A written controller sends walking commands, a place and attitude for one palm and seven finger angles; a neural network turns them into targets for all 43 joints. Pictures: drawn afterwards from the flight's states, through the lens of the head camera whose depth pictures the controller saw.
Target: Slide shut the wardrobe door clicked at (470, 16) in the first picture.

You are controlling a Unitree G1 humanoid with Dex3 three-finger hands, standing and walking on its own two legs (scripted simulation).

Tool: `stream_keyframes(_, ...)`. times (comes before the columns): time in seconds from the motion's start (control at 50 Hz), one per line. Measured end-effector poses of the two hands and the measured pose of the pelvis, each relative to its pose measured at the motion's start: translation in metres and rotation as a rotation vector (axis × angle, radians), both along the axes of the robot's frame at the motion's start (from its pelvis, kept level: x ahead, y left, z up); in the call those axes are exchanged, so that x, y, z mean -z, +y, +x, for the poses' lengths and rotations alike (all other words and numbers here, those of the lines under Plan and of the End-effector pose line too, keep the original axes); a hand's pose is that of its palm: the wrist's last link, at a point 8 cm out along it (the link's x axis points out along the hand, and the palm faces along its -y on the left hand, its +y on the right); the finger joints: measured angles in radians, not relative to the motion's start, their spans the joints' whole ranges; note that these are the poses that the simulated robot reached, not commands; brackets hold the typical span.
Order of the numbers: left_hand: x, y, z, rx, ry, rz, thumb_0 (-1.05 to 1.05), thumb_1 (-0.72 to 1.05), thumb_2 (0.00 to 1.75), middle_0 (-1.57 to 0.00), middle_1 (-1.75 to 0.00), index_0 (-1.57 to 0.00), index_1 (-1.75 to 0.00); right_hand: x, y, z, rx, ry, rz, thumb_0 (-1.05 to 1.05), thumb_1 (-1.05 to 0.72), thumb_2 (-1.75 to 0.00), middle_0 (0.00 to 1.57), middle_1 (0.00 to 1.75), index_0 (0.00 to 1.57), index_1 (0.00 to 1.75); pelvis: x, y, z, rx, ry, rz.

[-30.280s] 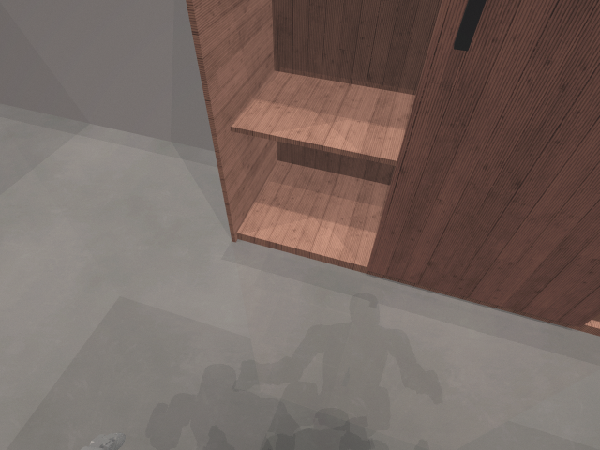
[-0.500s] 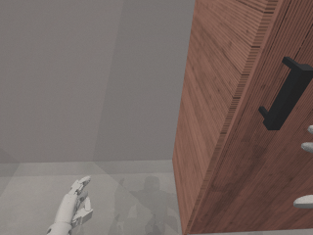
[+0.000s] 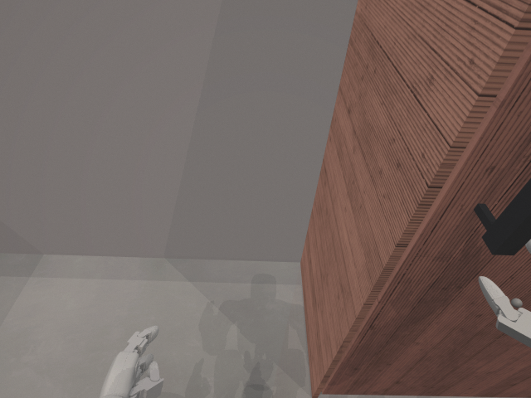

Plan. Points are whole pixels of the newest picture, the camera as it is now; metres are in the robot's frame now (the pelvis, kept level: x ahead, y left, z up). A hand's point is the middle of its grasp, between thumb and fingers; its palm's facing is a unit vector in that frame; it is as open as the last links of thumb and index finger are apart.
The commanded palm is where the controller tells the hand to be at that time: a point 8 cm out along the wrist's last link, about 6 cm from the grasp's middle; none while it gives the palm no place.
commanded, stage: draw the hand back to the body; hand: right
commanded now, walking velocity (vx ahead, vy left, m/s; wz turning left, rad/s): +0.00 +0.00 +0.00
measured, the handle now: (523, 188) +0.28 -0.28 +0.25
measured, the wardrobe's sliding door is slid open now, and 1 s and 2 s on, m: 0.00 0.00 0.00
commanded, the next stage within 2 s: step back with the hand held close in 0.50 s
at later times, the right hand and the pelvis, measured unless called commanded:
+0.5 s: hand (490, 300) +0.20 -0.25 +0.15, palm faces +0.47 +0.80 -0.36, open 7.6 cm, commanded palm +0.14 -0.28 +0.17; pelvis +0.01 +0.02 +0.00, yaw +0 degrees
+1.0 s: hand (510, 308) +0.19 -0.27 +0.15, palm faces +0.38 +0.80 -0.46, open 7.6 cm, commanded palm +0.12 -0.30 +0.17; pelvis -0.03 -0.01 -0.01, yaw +2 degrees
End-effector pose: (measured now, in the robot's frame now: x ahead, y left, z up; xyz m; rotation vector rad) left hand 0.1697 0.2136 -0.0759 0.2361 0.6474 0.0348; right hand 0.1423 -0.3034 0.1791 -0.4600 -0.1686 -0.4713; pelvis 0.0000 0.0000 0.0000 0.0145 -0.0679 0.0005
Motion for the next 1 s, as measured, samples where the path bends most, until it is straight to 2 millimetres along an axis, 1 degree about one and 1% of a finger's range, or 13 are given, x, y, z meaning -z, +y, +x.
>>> stream_keyframes(0.12,-0.006,0.007,0.017,0.003,-0.013,0.013,0.01,0.9,0.9,-0.21,-0.3,-0.2,-0.3,0.008,0.004,0.007,0.007,0.028,0.028,0.0,-0.58,-0.75,0.22,0.48,0.21,0.48,0.0,0.003,0.007,0.002,0.007,-0.001)
stream_keyframes(0.22,-0.01,0.011,0.027,0.009,-0.021,0.023,0.01,0.9,0.9,-0.21,-0.3,-0.2,-0.3,0.013,0.011,0.012,0.003,0.039,0.061,0.01,-0.74,-0.82,0.22,0.39,0.2,0.39,-0.001,0.007,0.01,0.006,0.009,-0.003)
stream_keyframes(0.3,-0.011,0.013,0.03,0.01,-0.028,0.019,0.01,0.9,0.9,-0.21,-0.3,-0.2,-0.3,0.012,0.013,0.012,0.007,0.042,0.058,0.01,-0.82,-0.86,0.22,0.34,0.2,0.34,-0.001,0.011,0.011,0.007,0.006,-0.003)
stream_keyframes(0.42,-0.01,0.014,0.029,0.013,-0.022,0.008,0.01,0.9,0.9,-0.21,-0.3,-0.2,-0.3,0.012,0.016,0.011,0.015,0.05,0.056,0.01,-0.87,-0.89,0.21,0.31,0.19,0.31,-0.001,0.015,0.011,0.008,0.002,-0.004)
stream_keyframes(0.64,-0.004,0.02,0.017,-0.002,-0.001,0.003,0.01,0.9,0.9,-0.21,-0.3,-0.2,-0.3,0.011,0.019,0.008,0.024,0.053,0.059,0.01,-0.89,-0.89,0.21,0.3,0.17,0.28,-0.002,0.019,0.007,0.006,-0.003,-0.005)
stream_keyframes(0.74,-0.005,0.027,0.009,-0.032,0.026,0.021,0.01,0.9,0.9,-0.21,-0.3,-0.2,-0.3,0.003,0.014,0.011,0.006,0.008,-0.004,0.01,-0.89,-0.9,0.21,0.3,0.18,0.29,0.0,0.018,0.002,0.0,0.041,0.009)
stream_keyframes(0.88,-0.006,0.035,-0.012,-0.119,0.055,0.06,0.01,0.9,0.9,-0.21,-0.3,-0.2,-0.3,0.005,0.008,0.013,-0.046,0.01,-0.036,0.01,-0.89,-0.9,0.21,0.3,0.16,0.28,0.002,0.003,-0.01,-0.024,0.075,0.004)
stream_keyframes(0.94,-0.007,0.033,-0.024,-0.146,0.058,0.067,0.01,0.9,0.9,-0.2,-0.3,-0.2,-0.3,0.006,0.003,0.01,-0.075,0.018,-0.061,0.01,-0.89,-0.9,0.21,0.3,0.16,0.28,0.004,-0.004,-0.018,-0.03,0.079,0.003)
stream_keyframes(1.0,-0.007,0.028,-0.037,-0.16,0.058,0.068,0.01,0.9,0.9,-0.2,-0.3,-0.2,-0.3,0.007,-0.002,0.003,-0.102,0.023,-0.083,0.01,-0.89,-0.9,0.21,0.3,0.17,0.29,0.005,-0.01,-0.027,-0.034,0.081,0.003)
